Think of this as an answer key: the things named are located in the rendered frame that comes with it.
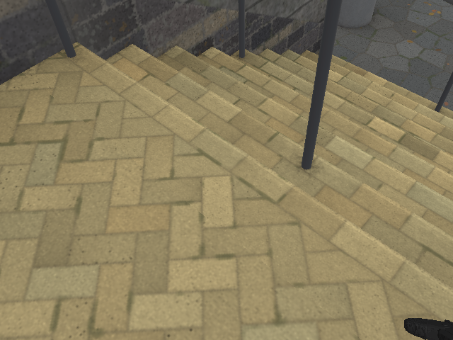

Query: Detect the right robot hand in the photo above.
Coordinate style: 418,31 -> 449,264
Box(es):
404,318 -> 453,340

